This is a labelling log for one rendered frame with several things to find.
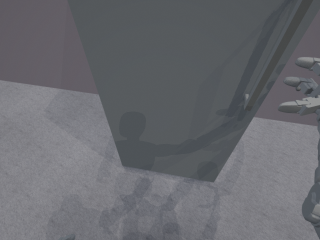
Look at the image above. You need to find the right robot upper arm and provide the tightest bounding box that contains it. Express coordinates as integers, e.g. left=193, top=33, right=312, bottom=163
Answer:
left=302, top=182, right=320, bottom=239

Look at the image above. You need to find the fridge door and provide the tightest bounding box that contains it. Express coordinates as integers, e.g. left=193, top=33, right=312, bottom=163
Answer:
left=67, top=0, right=320, bottom=183

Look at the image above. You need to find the handle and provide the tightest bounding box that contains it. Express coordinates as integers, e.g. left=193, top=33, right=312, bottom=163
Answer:
left=244, top=0, right=313, bottom=111

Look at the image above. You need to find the right robot hand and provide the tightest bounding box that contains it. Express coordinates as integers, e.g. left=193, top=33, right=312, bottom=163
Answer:
left=277, top=57, right=320, bottom=116

